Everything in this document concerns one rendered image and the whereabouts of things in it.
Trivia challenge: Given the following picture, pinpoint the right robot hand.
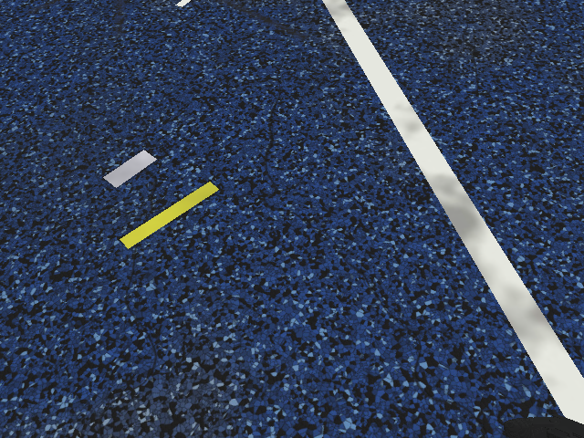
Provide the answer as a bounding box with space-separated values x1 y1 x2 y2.
504 414 584 438

